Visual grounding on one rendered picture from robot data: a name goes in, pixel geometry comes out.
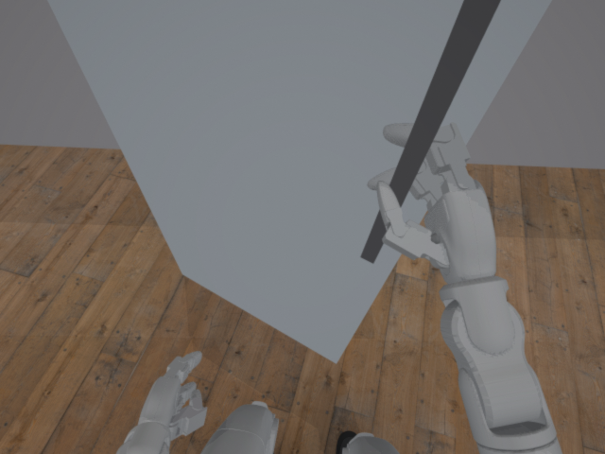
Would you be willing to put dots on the left robot hand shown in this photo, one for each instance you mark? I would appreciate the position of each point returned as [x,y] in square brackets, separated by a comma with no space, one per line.
[166,398]

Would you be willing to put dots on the robot right shin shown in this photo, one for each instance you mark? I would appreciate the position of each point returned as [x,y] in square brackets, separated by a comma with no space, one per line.
[361,434]

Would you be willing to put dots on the robot left forearm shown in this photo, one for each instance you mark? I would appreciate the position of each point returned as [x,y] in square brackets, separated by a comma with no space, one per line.
[147,438]

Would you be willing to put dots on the robot left thigh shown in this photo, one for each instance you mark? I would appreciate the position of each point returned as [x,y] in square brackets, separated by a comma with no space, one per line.
[250,429]

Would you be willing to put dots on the handle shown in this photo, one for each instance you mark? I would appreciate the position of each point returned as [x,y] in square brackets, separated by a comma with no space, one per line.
[472,22]

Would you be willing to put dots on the right robot hand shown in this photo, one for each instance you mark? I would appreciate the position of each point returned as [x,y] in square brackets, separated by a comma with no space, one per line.
[458,209]

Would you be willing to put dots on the fridge door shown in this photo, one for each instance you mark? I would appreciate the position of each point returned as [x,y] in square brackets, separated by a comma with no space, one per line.
[252,128]

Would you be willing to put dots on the robot right forearm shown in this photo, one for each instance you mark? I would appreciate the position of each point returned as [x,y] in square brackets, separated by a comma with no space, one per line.
[501,393]

